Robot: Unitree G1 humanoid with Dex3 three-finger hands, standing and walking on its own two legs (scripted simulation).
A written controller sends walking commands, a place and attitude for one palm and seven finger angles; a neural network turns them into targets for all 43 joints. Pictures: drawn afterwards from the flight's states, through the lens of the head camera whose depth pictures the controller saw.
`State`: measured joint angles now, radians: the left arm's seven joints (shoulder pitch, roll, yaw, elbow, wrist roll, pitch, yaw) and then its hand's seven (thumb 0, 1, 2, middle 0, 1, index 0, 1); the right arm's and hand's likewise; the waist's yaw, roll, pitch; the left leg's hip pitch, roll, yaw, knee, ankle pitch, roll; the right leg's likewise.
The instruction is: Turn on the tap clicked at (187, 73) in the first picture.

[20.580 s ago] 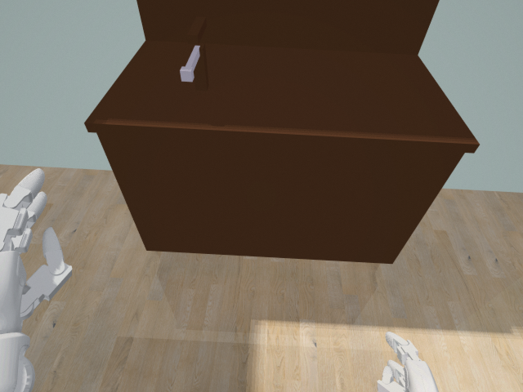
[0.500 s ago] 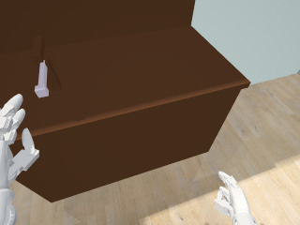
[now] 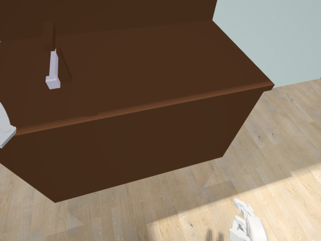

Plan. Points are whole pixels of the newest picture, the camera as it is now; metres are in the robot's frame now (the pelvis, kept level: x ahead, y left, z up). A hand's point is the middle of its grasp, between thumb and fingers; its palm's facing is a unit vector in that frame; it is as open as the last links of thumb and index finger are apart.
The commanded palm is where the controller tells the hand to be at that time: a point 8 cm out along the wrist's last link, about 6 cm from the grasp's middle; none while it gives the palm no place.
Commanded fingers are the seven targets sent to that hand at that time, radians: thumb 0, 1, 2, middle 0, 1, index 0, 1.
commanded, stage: look again from close up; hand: left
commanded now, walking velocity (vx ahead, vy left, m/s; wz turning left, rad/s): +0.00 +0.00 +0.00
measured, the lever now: (53, 82) +0.47 +0.37 +0.09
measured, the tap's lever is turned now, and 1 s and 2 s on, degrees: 0 0 0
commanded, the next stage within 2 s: come to a stop and stand still in 0.10 s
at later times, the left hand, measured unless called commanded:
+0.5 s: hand (37, 135) +0.25 +0.27 +0.17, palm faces +0.38 -0.86 -0.34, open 7.4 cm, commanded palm +0.18 +0.30 +0.18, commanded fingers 0.00 0.90 0.90 -0.20 -0.30 -0.20 -0.30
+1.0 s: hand (35, 152) +0.23 +0.27 +0.15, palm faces +0.43 -0.83 -0.35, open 7.4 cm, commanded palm +0.16 +0.28 +0.18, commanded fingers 0.00 0.90 0.90 -0.20 -0.30 -0.20 -0.30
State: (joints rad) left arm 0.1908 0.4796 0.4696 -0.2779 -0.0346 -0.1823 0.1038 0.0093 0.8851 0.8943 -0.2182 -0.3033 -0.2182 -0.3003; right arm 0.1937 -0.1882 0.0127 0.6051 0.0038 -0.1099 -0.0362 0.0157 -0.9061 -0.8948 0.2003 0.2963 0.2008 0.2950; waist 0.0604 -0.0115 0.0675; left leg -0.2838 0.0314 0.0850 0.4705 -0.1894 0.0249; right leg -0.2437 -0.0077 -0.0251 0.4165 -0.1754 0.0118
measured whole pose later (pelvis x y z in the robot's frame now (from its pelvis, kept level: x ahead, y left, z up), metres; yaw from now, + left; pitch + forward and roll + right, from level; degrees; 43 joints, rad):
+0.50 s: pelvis +0.02 +0.02 +0.00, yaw -1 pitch +0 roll -1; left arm 0.37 0.35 0.36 -0.48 -0.03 -0.21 0.10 0.01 0.89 0.90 -0.21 -0.30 -0.21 -0.30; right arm 0.17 -0.17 0.02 0.55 0.00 -0.15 0.00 0.02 -0.91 -0.89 0.20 0.30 0.20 0.30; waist 0.03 -0.03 0.05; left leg -0.25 0.01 0.12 0.48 -0.24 0.05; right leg -0.21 -0.03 0.01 0.41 -0.20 0.05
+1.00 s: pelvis +0.00 +0.00 +0.00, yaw +0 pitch -1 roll -1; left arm 0.36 0.34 0.38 -0.35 -0.02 -0.20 0.10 0.01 0.88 0.89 -0.22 -0.30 -0.22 -0.30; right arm 0.27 -0.21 0.01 0.59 0.00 -0.16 -0.04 0.02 -0.91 -0.90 0.20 0.30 0.20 0.29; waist 0.03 -0.02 0.05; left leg -0.25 0.03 0.09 0.47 -0.20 0.03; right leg -0.21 -0.01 -0.02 0.41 -0.18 0.02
